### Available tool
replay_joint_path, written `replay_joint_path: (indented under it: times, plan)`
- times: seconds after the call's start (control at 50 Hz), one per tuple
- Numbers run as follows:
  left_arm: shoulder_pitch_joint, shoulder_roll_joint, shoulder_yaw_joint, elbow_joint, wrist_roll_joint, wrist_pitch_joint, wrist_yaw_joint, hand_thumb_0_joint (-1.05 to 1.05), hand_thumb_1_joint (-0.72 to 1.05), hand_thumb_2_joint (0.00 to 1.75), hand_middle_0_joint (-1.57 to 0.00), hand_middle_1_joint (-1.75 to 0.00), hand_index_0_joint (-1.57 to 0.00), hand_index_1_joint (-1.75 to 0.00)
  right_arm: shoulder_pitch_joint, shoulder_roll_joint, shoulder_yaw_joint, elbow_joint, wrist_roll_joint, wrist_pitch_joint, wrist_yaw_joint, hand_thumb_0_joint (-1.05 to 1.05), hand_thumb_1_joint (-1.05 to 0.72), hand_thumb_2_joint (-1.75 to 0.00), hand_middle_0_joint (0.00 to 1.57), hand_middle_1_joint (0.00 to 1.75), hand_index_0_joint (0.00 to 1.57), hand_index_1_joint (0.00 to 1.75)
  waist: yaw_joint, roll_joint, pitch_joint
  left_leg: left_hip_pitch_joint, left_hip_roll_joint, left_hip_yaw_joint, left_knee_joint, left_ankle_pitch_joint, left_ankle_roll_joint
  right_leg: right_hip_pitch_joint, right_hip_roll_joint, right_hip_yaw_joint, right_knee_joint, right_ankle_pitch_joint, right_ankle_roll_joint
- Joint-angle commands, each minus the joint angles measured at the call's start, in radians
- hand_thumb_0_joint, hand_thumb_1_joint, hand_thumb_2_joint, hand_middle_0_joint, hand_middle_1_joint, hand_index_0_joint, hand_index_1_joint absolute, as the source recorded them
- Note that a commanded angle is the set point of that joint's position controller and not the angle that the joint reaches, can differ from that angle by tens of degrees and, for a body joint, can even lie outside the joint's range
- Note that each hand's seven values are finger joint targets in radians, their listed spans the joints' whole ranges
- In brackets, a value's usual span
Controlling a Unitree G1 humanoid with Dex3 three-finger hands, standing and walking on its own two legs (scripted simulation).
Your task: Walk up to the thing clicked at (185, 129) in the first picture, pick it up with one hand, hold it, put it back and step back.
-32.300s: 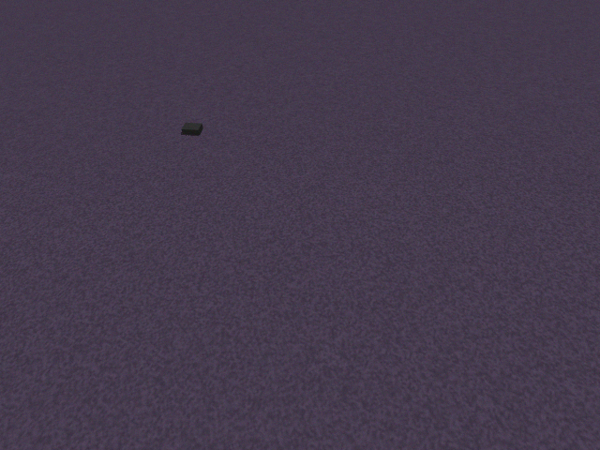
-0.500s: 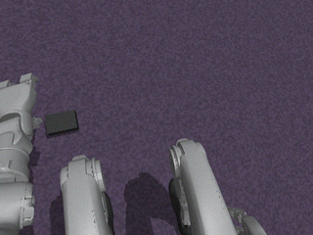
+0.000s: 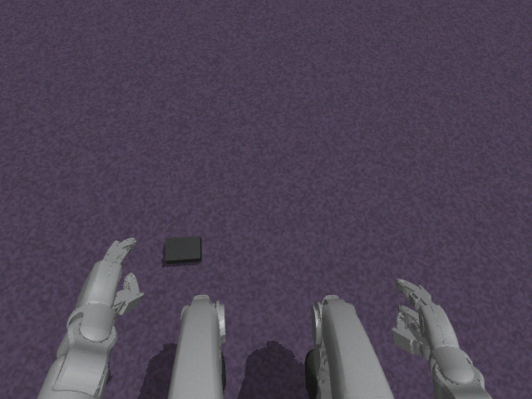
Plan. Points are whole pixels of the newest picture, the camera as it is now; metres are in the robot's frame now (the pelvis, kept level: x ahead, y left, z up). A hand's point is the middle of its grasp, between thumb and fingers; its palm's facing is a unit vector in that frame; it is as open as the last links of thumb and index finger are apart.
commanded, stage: home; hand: left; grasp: from above
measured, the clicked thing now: (183, 250) +0.50 +0.24 -0.52
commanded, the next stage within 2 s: none
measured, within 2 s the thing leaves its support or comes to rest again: neither
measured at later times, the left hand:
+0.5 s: hand (96, 301) +0.24 +0.19 +0.12, palm faces +0.11 -0.97 -0.21, open 7.4 cm
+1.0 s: hand (89, 319) +0.23 +0.19 +0.13, palm faces +0.12 -0.97 -0.20, open 7.4 cm
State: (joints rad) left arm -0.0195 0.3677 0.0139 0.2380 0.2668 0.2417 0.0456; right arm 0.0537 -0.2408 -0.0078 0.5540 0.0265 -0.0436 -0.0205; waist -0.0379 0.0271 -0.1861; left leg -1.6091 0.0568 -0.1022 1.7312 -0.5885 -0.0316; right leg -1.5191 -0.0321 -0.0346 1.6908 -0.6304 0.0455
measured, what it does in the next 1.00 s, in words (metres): rises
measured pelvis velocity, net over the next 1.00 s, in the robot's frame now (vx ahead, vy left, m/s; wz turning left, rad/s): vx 0.07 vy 0.00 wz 0.06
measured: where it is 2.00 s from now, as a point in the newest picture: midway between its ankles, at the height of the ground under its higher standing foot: outside the picture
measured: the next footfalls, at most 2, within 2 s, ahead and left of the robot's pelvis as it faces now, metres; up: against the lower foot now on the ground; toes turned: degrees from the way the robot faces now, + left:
none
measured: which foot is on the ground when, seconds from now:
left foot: down 0.00-1.00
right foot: down 0.00-1.00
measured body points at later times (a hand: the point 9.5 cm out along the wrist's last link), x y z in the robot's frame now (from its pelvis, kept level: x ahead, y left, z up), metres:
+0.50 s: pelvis +0.07 +0.00 +0.16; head +0.10 +0.01 +0.61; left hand +0.23 +0.24 +0.13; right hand +0.22 -0.24 +0.09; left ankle +0.09 +0.13 -0.51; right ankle +0.08 -0.15 -0.51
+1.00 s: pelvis +0.07 +0.00 +0.17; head +0.09 +0.00 +0.62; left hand +0.22 +0.24 +0.14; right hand +0.26 -0.23 +0.11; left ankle +0.09 +0.13 -0.51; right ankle +0.08 -0.15 -0.51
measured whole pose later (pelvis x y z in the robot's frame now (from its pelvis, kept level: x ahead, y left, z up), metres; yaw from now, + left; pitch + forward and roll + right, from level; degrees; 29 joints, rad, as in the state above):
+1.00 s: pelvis +0.07 +0.00 +0.17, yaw +4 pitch +9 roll -3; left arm 0.49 0.21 0.03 -0.13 -0.05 0.47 0.02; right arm 0.27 -0.21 0.03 0.55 0.00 -0.24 -0.18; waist -0.03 0.04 -0.15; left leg -0.70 0.06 -0.06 1.01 -0.47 -0.04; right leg -0.61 -0.04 -0.06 0.95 -0.49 0.04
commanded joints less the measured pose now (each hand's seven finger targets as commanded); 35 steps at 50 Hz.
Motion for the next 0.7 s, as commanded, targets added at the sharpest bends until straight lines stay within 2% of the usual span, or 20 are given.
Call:
replay_joint_path:
  times: [0.0,0.06,0.1,0.18,0.24,0.26,0.32,0.38,0.4,0.42,0.52,0.58,0.66,0.68]
  plan:
    - [-0.056,0.121,0.075,-0.303,-0.115,0.017,0.033,0.00,0.90,0.90,-0.20,-0.30,-0.20,-0.30,0.040,-0.145,-0.049,-0.133,0.009,-0.068,-0.042,0.00,-0.90,-0.90,0.20,0.30,0.20,0.30,-0.038,0.111,-0.386,0.520,-0.028,0.009,-0.406,-0.093,0.042,0.278,0.038,-0.005,-0.379,0.005,-0.061]
    - [0.039,0.082,0.074,-0.327,-0.169,0.055,0.043,0.00,0.90,0.90,-0.20,-0.30,-0.20,-0.30,0.064,-0.123,-0.028,-0.137,0.013,-0.085,-0.065,0.00,-0.90,-0.90,0.20,0.30,0.20,0.30,-0.042,0.095,-0.330,0.585,-0.030,0.000,-0.482,-0.053,0.040,0.368,0.036,-0.007,-0.449,0.041,-0.059]
    - [0.099,0.069,0.093,-0.326,-0.202,0.085,0.052,0.00,0.90,0.90,-0.20,-0.30,-0.20,-0.30,0.083,-0.117,-0.019,-0.138,0.016,-0.094,-0.082,0.00,-0.90,-0.90,0.20,0.30,0.20,0.30,-0.035,0.078,-0.313,0.643,-0.028,-0.008,-0.527,-0.003,0.038,0.435,0.036,-0.007,-0.495,0.086,-0.058]
    - [0.198,0.016,0.097,-0.388,-0.267,0.124,0.056,0.00,0.90,0.90,-0.20,-0.30,-0.20,-0.30,0.114,-0.096,-0.001,-0.146,0.016,-0.125,-0.121,0.00,-0.90,-0.90,0.20,0.30,0.20,0.30,-0.038,0.059,-0.251,0.712,-0.034,0.018,-0.619,0.060,0.038,0.580,0.039,-0.006,-0.619,0.135,-0.054]
    - [0.264,-0.009,0.098,-0.440,-0.301,0.144,0.050,0.00,0.90,0.90,-0.20,-0.30,-0.20,-0.30,0.143,-0.093,-0.001,-0.147,0.013,-0.150,-0.145,0.00,-0.90,-0.90,0.20,0.30,0.20,0.30,-0.038,0.078,-0.231,0.811,-0.030,0.026,-0.683,0.158,0.032,0.665,0.043,-0.013,-0.678,0.220,-0.051]
    - [0.300,-0.009,0.108,-0.449,-0.311,0.153,0.049,0.00,0.90,0.90,-0.20,-0.30,-0.20,-0.30,0.152,-0.090,0.002,-0.152,0.013,-0.157,-0.152,0.00,-0.90,-0.90,0.20,0.30,0.20,0.30,-0.033,0.071,-0.226,0.834,-0.034,0.034,-0.697,0.196,0.032,0.701,0.044,-0.017,-0.704,0.249,-0.049]
    - [0.387,-0.039,0.100,-0.489,-0.331,0.172,0.040,0.00,0.90,0.90,-0.20,-0.30,-0.20,-0.30,0.173,-0.079,0.007,-0.166,0.008,-0.174,-0.166,0.00,-0.90,-0.90,0.20,0.30,0.20,0.30,-0.026,0.048,-0.187,0.891,-0.042,0.058,-0.743,0.280,0.034,0.787,0.049,-0.025,-0.771,0.321,-0.046]
    - [0.453,-0.043,0.100,-0.543,-0.335,0.186,0.030,0.00,0.90,0.90,-0.20,-0.30,-0.20,-0.30,0.181,-0.079,0.003,-0.176,0.001,-0.189,-0.176,0.00,-0.90,-0.90,0.20,0.30,0.20,0.30,-0.010,0.059,-0.169,0.962,-0.040,0.061,-0.794,0.354,0.030,0.843,0.055,-0.039,-0.808,0.377,-0.046]
    - [0.467,-0.054,0.091,-0.542,-0.334,0.190,0.026,0.00,0.90,0.90,-0.20,-0.30,-0.20,-0.30,0.185,-0.078,0.001,-0.174,-0.002,-0.194,-0.178,0.00,-0.90,-0.90,0.20,0.30,0.20,0.30,-0.018,0.053,-0.152,0.969,-0.039,0.059,-0.805,0.364,0.029,0.853,0.055,-0.042,-0.820,0.386,-0.045]
    - [0.487,-0.055,0.091,-0.550,-0.333,0.192,0.022,0.00,0.90,0.90,-0.20,-0.30,-0.20,-0.30,0.186,-0.076,0.000,-0.178,-0.004,-0.198,-0.179,0.00,-0.90,-0.90,0.20,0.30,0.20,0.30,-0.012,0.050,-0.132,0.976,-0.041,0.062,-0.817,0.373,0.029,0.867,0.056,-0.046,-0.833,0.394,-0.045]
    - [0.510,-0.059,0.078,-0.573,-0.326,0.201,-0.001,0.00,0.90,0.90,-0.20,-0.30,-0.20,-0.30,0.175,-0.086,-0.007,-0.184,-0.011,-0.218,-0.180,0.00,-0.90,-0.90,0.20,0.30,0.20,0.30,-0.012,0.016,-0.048,0.999,-0.047,0.069,-0.872,0.311,0.036,0.883,0.059,-0.058,-0.895,0.334,-0.038]
    - [0.518,-0.063,0.076,-0.572,-0.326,0.200,-0.013,0.00,0.90,0.90,-0.20,-0.30,-0.20,-0.30,0.175,-0.090,-0.011,-0.183,-0.015,-0.232,-0.179,0.00,-0.90,-0.90,0.20,0.30,0.20,0.30,-0.011,-0.004,-0.038,1.010,-0.052,0.075,-0.876,0.323,0.038,0.901,0.054,-0.057,-0.906,0.344,-0.033]
    - [0.473,-0.055,0.076,-0.550,-0.314,0.187,-0.024,0.00,0.90,0.90,-0.20,-0.30,-0.20,-0.30,0.167,-0.099,-0.017,-0.173,-0.023,-0.245,-0.175,0.00,-0.90,-0.90,0.20,0.30,0.20,0.30,-0.019,0.007,-0.012,1.016,-0.053,0.074,-0.889,0.286,0.037,0.882,0.054,-0.058,-0.910,0.310,-0.033]
    - [0.480,-0.050,0.089,-0.553,-0.313,0.185,-0.024,0.00,0.90,0.90,-0.20,-0.30,-0.20,-0.30,0.167,-0.097,-0.017,-0.173,-0.024,-0.248,-0.175,0.00,-0.90,-0.90,0.20,0.30,0.20,0.30,-0.010,0.011,-0.020,1.022,-0.053,0.077,-0.888,0.292,0.036,0.890,0.052,-0.057,-0.908,0.314,-0.033]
